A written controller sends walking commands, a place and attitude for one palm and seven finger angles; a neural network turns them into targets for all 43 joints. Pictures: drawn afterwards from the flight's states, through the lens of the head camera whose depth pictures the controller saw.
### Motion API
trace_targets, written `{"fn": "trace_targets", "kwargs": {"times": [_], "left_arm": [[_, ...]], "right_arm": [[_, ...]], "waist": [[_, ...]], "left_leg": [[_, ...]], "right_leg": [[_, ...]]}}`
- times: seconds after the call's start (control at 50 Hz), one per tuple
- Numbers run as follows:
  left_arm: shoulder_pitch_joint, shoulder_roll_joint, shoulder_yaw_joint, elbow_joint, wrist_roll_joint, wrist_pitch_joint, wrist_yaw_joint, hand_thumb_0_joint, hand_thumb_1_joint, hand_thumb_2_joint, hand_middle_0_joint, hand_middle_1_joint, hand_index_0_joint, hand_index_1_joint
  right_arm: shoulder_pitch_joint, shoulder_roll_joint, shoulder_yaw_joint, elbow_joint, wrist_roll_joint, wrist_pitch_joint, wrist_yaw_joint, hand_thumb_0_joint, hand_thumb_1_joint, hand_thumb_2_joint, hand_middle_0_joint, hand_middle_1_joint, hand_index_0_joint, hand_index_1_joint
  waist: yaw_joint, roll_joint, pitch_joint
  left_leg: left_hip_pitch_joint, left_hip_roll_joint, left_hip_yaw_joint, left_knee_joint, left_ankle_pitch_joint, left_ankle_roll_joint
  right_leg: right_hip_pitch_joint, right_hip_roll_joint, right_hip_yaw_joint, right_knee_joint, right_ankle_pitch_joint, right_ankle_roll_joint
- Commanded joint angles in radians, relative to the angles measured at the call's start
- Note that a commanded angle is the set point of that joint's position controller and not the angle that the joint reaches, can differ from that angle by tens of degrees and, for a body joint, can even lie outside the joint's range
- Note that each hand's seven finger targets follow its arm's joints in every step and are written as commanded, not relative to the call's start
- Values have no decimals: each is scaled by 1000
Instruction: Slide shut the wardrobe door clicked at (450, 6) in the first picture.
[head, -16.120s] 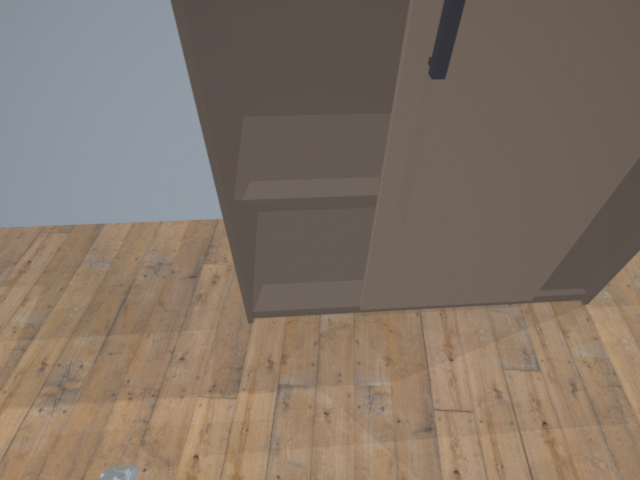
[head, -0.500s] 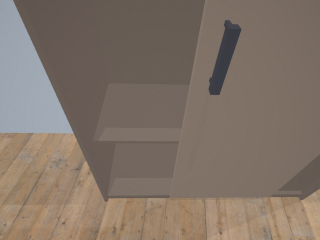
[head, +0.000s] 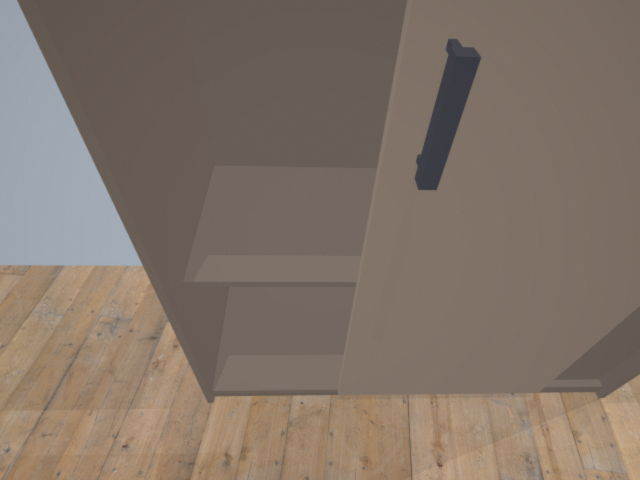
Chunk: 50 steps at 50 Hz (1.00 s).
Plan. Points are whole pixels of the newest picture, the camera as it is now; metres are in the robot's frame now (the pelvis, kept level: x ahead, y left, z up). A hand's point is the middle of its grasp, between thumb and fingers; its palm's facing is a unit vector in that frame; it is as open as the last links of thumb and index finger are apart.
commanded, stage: raise the hand with hooked fingers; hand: right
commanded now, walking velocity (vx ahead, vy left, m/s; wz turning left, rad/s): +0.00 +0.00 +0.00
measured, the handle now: (438, 118) +0.49 -0.11 +0.23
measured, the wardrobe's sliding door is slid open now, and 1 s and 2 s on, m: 0.39 0.39 0.39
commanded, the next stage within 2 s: none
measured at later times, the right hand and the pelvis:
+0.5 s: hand out of the picture +0.13 -0.20 +0.00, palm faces +0.07 +1.00 -0.03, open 9.0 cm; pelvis -0.01 -0.01 -0.04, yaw -1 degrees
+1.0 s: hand out of the picture +0.18 -0.26 +0.14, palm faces +0.07 +0.99 -0.12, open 12.1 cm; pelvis -0.03 -0.04 -0.02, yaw -2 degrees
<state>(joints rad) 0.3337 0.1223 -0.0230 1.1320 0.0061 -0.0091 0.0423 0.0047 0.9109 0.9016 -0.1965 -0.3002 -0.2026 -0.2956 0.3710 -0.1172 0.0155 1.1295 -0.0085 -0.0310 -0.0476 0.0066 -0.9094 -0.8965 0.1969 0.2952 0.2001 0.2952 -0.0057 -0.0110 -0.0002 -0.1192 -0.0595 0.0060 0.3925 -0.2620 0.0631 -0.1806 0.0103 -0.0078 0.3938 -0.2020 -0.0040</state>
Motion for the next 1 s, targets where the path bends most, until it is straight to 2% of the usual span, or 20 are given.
{"fn": "trace_targets", "kwargs": {"times": [0.0, 0.02, 0.04, 0.06, 0.1, 0.16, 0.22, 0.24, 0.28, 0.32, 0.38, 0.44, 0.46, 0.52, 0.56, 0.62, 0.66, 0.76, 0.88, 0.98], "left_arm": [[-33, 341, 56, -453, -34, -165, 36, 0, 900, 900, -200, -300, -200, -300], [-147, 223, 26, -389, -36, -247, 68, 0, 900, 900, -200, -300, -200, -300], [-126, 221, 40, -302, -30, -271, 69, 0, 900, 900, -200, -300, -200, -300], [-88, 186, 53, -336, -65, -278, 52, 0, 900, 900, -200, -300, -200, -300], [-138, 225, 50, -447, -73, -328, 66, 0, 900, 900, -200, -300, -200, -300], [-140, 243, 59, -513, -37, -367, 59, 0, 900, 900, -200, -300, -200, -300], [-185, 241, 87, -577, -20, -349, 18, 0, 900, 900, -200, -300, -200, -300], [-205, 242, 96, -607, -19, -339, -1, 0, 900, 900, -200, -300, -200, -300], [-233, 258, 111, -673, -29, -312, -32, 0, 900, 900, -200, -300, -200, -300], [-276, 245, 104, -744, -36, -270, -26, 0, 900, 900, -200, -300, -200, -300], [-278, 217, 85, -811, -36, -223, -6, 0, 900, 900, -200, -300, -200, -300], [-187, 195, 81, -792, -25, -222, 5, 0, 900, 900, -200, -300, -200, -300], [-161, 202, 73, -776, -14, -228, 6, 0, 900, 900, -200, -300, -200, -300], [-158, 226, 54, -724, -23, -270, 12, 0, 900, 900, -200, -300, -200, -300], [-171, 249, 39, -706, -36, -296, 21, 0, 900, 900, -200, -300, -200, -300], [-182, 262, 43, -705, -58, -314, 41, 0, 900, 900, -200, -300, -200, -300], [-202, 259, 45, -704, -68, -303, 44, 0, 900, 900, -200, -300, -200, -300], [-285, 209, 6, -742, -69, -284, 53, 0, 900, 900, -200, -300, -200, -300], [-228, 227, 6, -691, -66, -366, 34, 0, 900, 900, -200, -300, -200, -300], [-223, 265, 16, -655, -85, -394, 57, 0, 900, 900, -200, -300, -200, -300]], "right_arm": [[-589, -310, -19, -1505, 207, -244, 7, 0, -877, -890, 202, 315, 202, 315], [-323, -271, -69, -1315, 150, -187, -45, 0, -853, -880, 203, 330, 203, 330], [-183, -131, -19, -1071, 143, -146, -85, 0, -830, -870, 205, 345, 205, 345], [45, -18, 39, -1008, 167, -48, -91, 0, -807, -860, 207, 360, 207, 360], [-48, -45, 61, -1325, 205, -114, -58, 0, -760, -840, 210, 390, 210, 390], [50, -28, 63, -1227, 198, -198, 1, 0, -690, -810, 215, 435, 215, 435], [308, -30, -28, -1028, 231, -341, 158, 0, -620, -780, 220, 480, 220, 480], [378, -61, -79, -1018, 246, -389, 225, 0, -597, -770, 222, 495, 222, 495], [411, -172, -190, -1033, 255, -432, 354, 0, -550, -750, 225, 525, 225, 525], [359, -261, -262, -1184, 233, -383, 372, 0, -503, -730, 228, 555, 228, 555], [192, -237, -255, -1480, 281, -328, 320, 0, -433, -700, 233, 600, 233, 600], [70, -232, -274, -1666, 287, -395, 243, 0, -363, -670, 238, 645, 238, 645], [-4, -221, -238, -1718, 287, -426, 238, 0, -340, -660, 240, 660, 240, 660], [-106, -175, -117, -1659, 284, -504, 288, 0, -270, -630, 245, 705, 245, 705], [-180, -168, -57, -1588, 286, -481, 353, 0, -223, -610, 248, 735, 248, 735], [-143, -276, -139, -1453, 277, -337, 420, 0, -153, -580, 253, 780, 253, 780], [-44, -360, -267, -1344, 274, -203, 431, 0, -107, -560, 257, 810, 257, 810], [-88, -409, -463, -1519, 385, -61, 352, 0, 10, -510, 265, 885, 265, 885], [-169, -345, -393, -1622, 388, -110, 324, 0, 150, -450, 275, 975, 275, 975], [-317, -411, -375, -1494, 363, -23, 399, 0, 267, -400, 283, 1050, 283, 1050]], "waist": [[133, -80, -342], [36, -273, -336], [49, -230, -214], [51, -143, -112], [44, -55, -88], [69, 191, 49], [-18, 394, 72], [-39, 384, 28], [-61, 229, -64], [-96, 60, -144], [-68, -134, -208], [-11, -153, -265], [21, -92, -241], [88, -104, -127], [108, -93, -62], [61, -9, -92], [-6, 2, -129], [-75, 16, -218], [-27, -99, -142], [-14, -49, -39]], "left_leg": [[-47, 138, -123, 34, 414, -61], [-36, 67, -54, 40, 186, -22], [-85, 77, 3, 38, 108, -22], [-146, 83, 34, 31, 49, -34], [-194, 72, 27, 38, -23, -41], [-346, 65, 12, 24, -161, -55], [-387, 66, 5, 131, -113, -68], [-342, 76, -11, 166, -3, -70], [-232, 106, -41, 245, 252, -59], [-196, 104, -43, 274, 280, -53], [-222, 69, -6, 289, 233, -34], [-284, 42, 25, 294, 265, -36], [-320, 30, 27, 294, 244, -41], [-435, 23, 37, 268, 88, -42], [-441, 23, 31, 230, 5, -40], [-367, 34, 4, 163, -84, -44], [-283, 42, 8, 149, -41, -40], [-149, 37, 64, 140, 34, -44], [-203, 26, 81, 104, 60, -39], [-205, 33, 57, 44, -16, -44]], "right_leg": [[196, -3, 0, 47, 160, -51], [198, -17, -28, 35, 198, -56], [70, -28, -14, 40, 111, -31], [-25, -29, 35, 32, 35, -29], [0, -28, 34, 60, -24, -40], [-128, 10, 50, 146, -67, -43], [-317, 10, 45, 231, -78, -14], [-341, 19, 31, 261, -56, -5], [-344, 41, -2, 310, 23, 5], [-320, 48, -42, 308, 57, -9], [-223, 34, -39, 301, 89, -22], [-129, 0, 2, 328, 186, -32], [-136, -5, 24, 338, 174, -37], [-126, -20, 62, 337, 66, -45], [-144, -22, 88, 317, -24, -50], [-169, -20, 101, 254, -120, -52], [-170, -18, 90, 217, -78, -48], [-109, -17, 77, 140, 25, -31], [-36, -27, 71, 110, 65, -21], [-47, -26, 90, 54, -53, -32]]}}
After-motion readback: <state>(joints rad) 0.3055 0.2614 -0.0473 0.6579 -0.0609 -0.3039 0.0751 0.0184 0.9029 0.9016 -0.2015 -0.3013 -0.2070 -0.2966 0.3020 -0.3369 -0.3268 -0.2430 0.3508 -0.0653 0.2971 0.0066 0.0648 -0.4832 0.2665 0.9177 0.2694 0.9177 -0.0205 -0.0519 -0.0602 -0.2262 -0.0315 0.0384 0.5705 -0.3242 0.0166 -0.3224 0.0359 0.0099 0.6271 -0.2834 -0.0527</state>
